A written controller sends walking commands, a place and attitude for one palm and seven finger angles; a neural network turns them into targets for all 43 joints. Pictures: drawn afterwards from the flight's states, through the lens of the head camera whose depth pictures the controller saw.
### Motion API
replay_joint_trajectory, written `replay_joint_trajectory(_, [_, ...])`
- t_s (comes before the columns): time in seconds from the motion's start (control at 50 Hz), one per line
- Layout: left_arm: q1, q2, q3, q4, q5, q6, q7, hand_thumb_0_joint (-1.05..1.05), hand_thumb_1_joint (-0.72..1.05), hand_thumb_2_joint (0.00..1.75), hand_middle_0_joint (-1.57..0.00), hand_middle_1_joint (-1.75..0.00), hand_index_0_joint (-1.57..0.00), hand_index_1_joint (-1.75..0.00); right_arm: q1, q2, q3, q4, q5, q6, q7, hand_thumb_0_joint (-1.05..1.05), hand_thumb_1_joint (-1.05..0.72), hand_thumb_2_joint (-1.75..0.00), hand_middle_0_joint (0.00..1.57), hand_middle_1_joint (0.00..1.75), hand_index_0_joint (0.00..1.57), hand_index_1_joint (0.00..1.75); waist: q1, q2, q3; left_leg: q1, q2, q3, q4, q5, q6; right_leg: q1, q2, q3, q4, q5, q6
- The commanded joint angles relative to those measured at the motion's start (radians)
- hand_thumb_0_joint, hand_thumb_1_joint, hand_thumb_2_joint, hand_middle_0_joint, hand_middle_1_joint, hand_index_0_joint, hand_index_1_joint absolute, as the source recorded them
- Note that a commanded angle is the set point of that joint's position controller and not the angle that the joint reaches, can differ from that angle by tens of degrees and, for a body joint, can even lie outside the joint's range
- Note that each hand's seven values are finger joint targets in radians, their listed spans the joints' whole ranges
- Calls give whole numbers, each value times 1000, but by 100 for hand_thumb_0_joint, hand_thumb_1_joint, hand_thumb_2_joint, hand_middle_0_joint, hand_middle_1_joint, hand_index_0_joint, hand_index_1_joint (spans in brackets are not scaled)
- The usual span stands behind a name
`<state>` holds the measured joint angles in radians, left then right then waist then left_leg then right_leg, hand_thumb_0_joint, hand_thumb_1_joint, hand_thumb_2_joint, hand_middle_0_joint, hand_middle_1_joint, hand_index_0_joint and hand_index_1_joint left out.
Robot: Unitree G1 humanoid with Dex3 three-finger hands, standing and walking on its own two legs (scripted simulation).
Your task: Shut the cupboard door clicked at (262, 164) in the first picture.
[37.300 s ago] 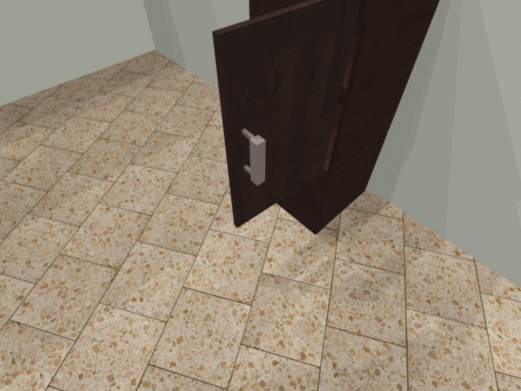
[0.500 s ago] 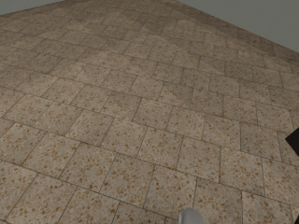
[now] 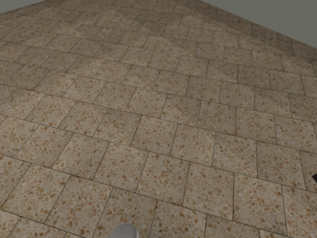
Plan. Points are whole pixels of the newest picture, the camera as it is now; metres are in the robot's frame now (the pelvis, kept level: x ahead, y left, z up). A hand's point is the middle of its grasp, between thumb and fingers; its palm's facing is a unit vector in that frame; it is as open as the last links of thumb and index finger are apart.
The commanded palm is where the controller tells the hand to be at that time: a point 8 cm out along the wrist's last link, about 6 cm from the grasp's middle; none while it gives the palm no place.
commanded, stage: turn to face it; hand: left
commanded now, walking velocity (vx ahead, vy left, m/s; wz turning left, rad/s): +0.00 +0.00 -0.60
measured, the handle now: out of the picture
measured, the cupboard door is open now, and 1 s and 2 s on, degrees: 61 61 61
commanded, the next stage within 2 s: none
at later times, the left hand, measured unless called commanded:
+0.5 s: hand (87, 212) +0.20 +0.23 -0.17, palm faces -0.25 -0.95 -0.21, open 7.4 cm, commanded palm none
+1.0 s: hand (123, 205) +0.22 +0.13 -0.16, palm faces -0.53 -0.82 -0.21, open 7.4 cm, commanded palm none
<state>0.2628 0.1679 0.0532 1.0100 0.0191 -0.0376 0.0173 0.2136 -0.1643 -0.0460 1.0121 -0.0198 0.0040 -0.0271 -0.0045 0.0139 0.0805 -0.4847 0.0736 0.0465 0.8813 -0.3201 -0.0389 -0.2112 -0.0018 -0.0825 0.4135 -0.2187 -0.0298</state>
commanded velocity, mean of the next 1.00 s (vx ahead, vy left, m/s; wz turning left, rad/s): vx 0.00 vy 0.00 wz -0.60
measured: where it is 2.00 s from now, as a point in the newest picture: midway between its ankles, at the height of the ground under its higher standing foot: outside the picture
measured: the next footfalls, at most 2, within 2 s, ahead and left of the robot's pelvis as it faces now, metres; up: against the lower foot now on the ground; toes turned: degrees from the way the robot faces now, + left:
left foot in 0.12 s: +0.12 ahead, +0.12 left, +0.00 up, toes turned +0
right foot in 0.68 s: +0.04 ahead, -0.10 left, +0.00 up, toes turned -31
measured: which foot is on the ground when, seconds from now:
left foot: up 0.00-0.10, down 0.12-0.68, up 0.70-1.00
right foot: down 0.00-0.12, up 0.14-0.66, down 0.68-1.00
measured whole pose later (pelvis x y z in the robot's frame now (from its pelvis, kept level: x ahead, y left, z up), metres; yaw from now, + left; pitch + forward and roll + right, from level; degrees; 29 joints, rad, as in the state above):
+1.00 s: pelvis +0.05 +0.01 +0.00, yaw -34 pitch +1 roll +0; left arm 0.20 0.18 0.05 0.89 0.02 0.03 -0.01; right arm 0.17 -0.23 -0.06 0.90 -0.02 0.06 -0.02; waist 0.00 0.01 0.07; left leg -0.48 0.07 0.00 0.97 -0.39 -0.10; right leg -0.28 0.04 0.05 0.47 -0.22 -0.03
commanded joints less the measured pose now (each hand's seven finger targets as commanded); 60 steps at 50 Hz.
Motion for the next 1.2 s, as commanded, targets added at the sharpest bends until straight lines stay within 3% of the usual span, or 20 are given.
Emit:
replay_joint_trajectory(0.0, [28,157,46,-59,5,9,3,0,90,90,-20,-30,-20,-30,58,-35,-2,-56,7,-7,6,0,-90,-90,20,30,20,30,-5,-183,-130,91,-27,19,-138,12,-13,57,-224,217,-39,581,-148])
replay_joint_trajectory(0.06, [-11,155,55,-73,0,31,1,0,90,90,-20,-30,-20,-30,82,-82,-8,-58,8,-19,-2,0,-90,-90,20,30,20,30,-38,-149,-119,312,-33,13,-360,146,-15,-97,-181,246,17,318,-93])
replay_joint_trajectory(0.08, [1,124,48,-80,-4,40,0,0,90,90,-20,-30,-20,-30,115,-137,-15,-52,6,-28,-5,0,-90,-90,20,30,20,30,-42,-14,-141,420,60,-70,-454,251,6,-179,-101,200,99,115,-44])
replay_joint_trajectory(0.1, [36,73,40,-91,-13,49,-5,0,90,90,-20,-30,-20,-30,144,-228,-30,-59,-8,-33,-12,0,-90,-90,20,30,20,30,-46,233,-159,498,279,-294,-513,377,100,-313,33,94,275,-255,21])
replay_joint_trajectory(0.12, [22,88,39,-105,-11,55,-6,0,90,90,-20,-30,-20,-30,163,-258,-35,-68,-14,-23,-19,0,-90,-90,20,30,20,30,-63,264,-161,462,406,-386,-569,391,199,-330,45,69,520,-467,37])
replay_joint_trajectory(0.26, [33,108,63,-98,5,96,-37,0,90,90,-20,-30,-20,-30,-11,-179,-10,-145,-7,-21,-28,0,-90,-90,20,30,20,30,22,124,-104,337,258,-41,-580,416,150,-344,-40,86,793,-166,85])
replay_joint_trajectory(0.5, [-135,99,46,-199,9,99,-47,0,90,90,-20,-30,-20,-30,82,-207,-43,-104,-12,-12,-9,0,-90,-90,20,30,20,30,-35,163,-114,450,318,93,-507,548,172,-291,-55,1,461,-171,79])
replay_joint_trajectory(0.58, [-125,112,44,-209,9,92,-45,0,90,90,-20,-30,-20,-30,63,-234,-51,-106,-12,-5,0,0,-90,-90,20,30,20,30,-22,181,-106,387,340,115,-461,481,147,-170,-35,-22,315,-167,47])
replay_joint_trajectory(0.62, [-42,136,51,-192,8,87,-41,0,90,90,-20,-30,-20,-30,23,-243,-52,-117,-6,-2,4,0,-90,-90,20,30,20,30,33,132,-127,302,313,163,-348,373,91,-13,-32,-23,138,-5,24])
replay_joint_trajectory(0.64, [31,194,60,-173,13,74,-34,0,90,90,-20,-30,-20,-30,19,-219,-49,-130,3,0,10,0,-90,-90,20,30,20,30,71,-21,-168,218,249,210,-171,262,37,120,-104,81,11,146,-9])
replay_joint_trajectory(0.66, [77,306,77,-166,21,56,-21,0,90,90,-20,-30,-20,-30,-4,-136,-28,-179,7,4,15,0,-90,-90,20,30,20,30,97,-342,-165,-67,71,223,85,-275,-26,243,-346,454,-67,483,-111])
replay_joint_trajectory(0.68, [100,336,80,-154,2,61,-7,0,90,90,-20,-30,-20,-30,-12,-161,-28,-196,4,23,6,0,-90,-90,20,30,20,30,97,-310,-160,-108,29,80,251,-347,-32,173,-408,490,-62,634,-180])
replay_joint_trajectory(0.7, [60,315,74,-167,-1,65,0,0,90,90,-20,-30,-20,-30,-10,-155,-28,-186,7,36,5,0,-90,-90,20,30,20,30,73,-219,-123,-133,47,7,326,-274,-27,122,-384,434,-82,470,-195])
replay_joint_trajectory(0.74, [-61,252,64,-198,-2,59,9,0,90,90,-20,-30,-20,-30,-16,-166,-31,-174,4,33,3,0,-90,-90,20,30,20,30,23,-252,-106,-188,54,-48,350,-137,-40,123,-291,387,-85,372,-154])
replay_joint_trajectory(0.8, [-103,220,50,-215,-4,52,2,0,90,90,-20,-30,-20,-30,19,-160,-31,-152,-1,37,12,0,-90,-90,20,30,20,30,-12,-152,-126,-84,40,-38,282,-28,-55,40,-213,278,-76,337,-125])
replay_joint_trajectory(0.96, [-23,243,65,-184,7,54,-11,0,90,90,-20,-30,-20,-30,-71,-149,-28,-200,6,27,3,0,-90,-90,20,30,20,30,35,-149,-133,-40,-15,-41,26,-101,-56,82,-211,423,-61,300,-169])
replay_joint_trajectory(1.06, [-83,248,71,-191,4,70,-11,0,90,90,-20,-30,-20,-30,18,-149,-23,-182,20,8,-8,0,-90,-90,20,30,20,30,-14,-176,-164,243,-56,-37,-357,18,-32,-64,-161,464,32,291,-104])
replay_joint_trajectory(1.08, [-99,218,65,-195,-3,75,-11,0,90,90,-20,-30,-20,-30,57,-179,-28,-167,21,0,-10,0,-90,-90,20,30,20,30,-36,-95,-176,384,-13,-60,-494,98,-25,-172,-97,410,88,167,-49])
replay_joint_trajectory(1.12, [-95,156,47,-232,-9,78,-27,0,90,90,-20,-30,-20,-30,89,-326,-51,-183,-2,-9,-19,0,-90,-90,20,30,20,30,-47,295,-161,466,393,-419,-623,252,142,-400,68,139,479,-390,58])
replay_joint_trajectory(1.18, [-61,189,68,-192,10,91,-43,0,90,90,-20,-30,-20,-30,-30,-249,-21,-216,-10,-11,-26,0,-90,-90,20,30,20,30,14,189,-100,323,315,-241,-581,426,167,-376,1,145,760,-276,78])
